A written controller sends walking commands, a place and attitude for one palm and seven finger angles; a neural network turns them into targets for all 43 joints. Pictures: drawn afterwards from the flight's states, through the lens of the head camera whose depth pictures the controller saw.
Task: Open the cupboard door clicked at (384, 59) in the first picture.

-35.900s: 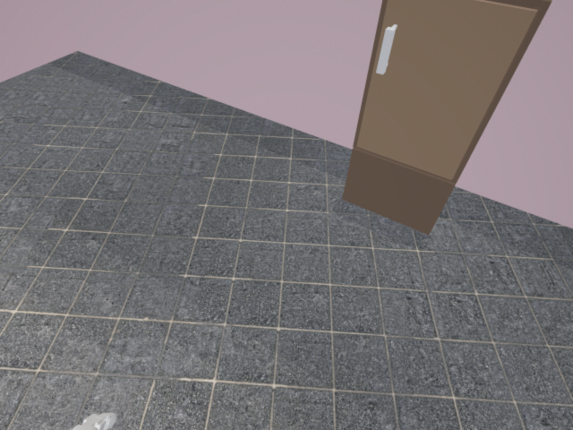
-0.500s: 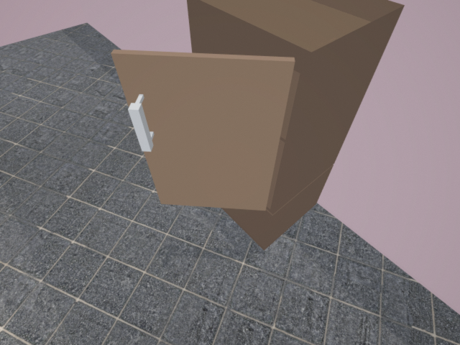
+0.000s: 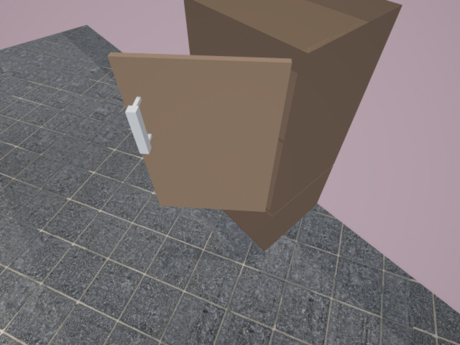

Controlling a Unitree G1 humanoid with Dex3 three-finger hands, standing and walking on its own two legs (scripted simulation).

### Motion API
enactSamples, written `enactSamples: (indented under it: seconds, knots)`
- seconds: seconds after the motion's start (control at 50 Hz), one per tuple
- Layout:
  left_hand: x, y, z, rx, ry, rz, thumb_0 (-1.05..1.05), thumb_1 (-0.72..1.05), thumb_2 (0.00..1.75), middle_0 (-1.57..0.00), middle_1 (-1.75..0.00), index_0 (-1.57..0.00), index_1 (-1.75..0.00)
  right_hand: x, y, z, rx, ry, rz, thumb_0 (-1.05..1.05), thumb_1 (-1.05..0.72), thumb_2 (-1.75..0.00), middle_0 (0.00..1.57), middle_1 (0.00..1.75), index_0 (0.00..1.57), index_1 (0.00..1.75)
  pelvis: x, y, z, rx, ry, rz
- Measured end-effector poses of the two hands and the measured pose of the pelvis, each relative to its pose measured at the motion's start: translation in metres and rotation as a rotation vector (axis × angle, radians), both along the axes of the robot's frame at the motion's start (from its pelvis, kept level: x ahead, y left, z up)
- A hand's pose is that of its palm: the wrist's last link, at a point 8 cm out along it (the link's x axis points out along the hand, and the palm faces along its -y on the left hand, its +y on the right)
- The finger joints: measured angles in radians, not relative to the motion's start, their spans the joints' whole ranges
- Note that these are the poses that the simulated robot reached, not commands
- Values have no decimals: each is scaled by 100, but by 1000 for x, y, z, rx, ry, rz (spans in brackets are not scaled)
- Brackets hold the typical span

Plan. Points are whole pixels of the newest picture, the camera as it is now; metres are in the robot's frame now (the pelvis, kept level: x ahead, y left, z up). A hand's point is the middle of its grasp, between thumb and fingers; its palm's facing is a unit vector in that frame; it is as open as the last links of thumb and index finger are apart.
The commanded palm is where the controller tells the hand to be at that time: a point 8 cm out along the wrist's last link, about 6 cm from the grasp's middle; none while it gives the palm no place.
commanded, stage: shuffle to correct the standing spot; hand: left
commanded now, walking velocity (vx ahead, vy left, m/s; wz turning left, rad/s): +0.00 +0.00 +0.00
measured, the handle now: (141, 125) +0.60 +0.27 +0.00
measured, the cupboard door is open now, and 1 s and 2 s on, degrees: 45 45 45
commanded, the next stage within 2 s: come to a stop and stand still in 0.36 s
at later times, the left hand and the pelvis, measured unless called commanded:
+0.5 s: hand out of the picture +0.05 +0.22 -0.18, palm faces +0.03 -0.97 -0.23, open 7.4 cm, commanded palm none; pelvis +0.05 +0.03 -0.01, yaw +0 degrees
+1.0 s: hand out of the picture +0.11 +0.23 -0.19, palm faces +0.05 -0.98 -0.21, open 7.3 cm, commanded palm none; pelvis +0.06 +0.05 -0.01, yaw +2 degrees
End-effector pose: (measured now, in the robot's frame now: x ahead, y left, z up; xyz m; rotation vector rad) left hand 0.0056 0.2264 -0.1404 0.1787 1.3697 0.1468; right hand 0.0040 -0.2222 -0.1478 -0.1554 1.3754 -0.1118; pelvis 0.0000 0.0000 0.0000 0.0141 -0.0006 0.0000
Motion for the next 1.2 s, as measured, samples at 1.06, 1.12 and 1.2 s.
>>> enactSamples:
  seconds: [1.06,1.12,1.2]
  knots:
    - [83,69,-16,10,-103,19,1,91,90,-20,-30,-20,-30,115,44,9,-66,-189,7,1,-91,-90,20,30,20,30,54,60,-14,-20,-37,15]
    - [70,85,-8,24,-85,13,1,91,90,-20,-30,-20,-30,112,60,7,-42,-206,21,1,-91,-90,20,30,20,30,51,73,-12,-24,-37,17]
    - [55,102,2,53,-66,23,1,91,90,-20,-30,-20,-30,108,77,3,-13,-195,41,1,-92,-90,20,30,20,30,47,83,-9,-15,-28,26]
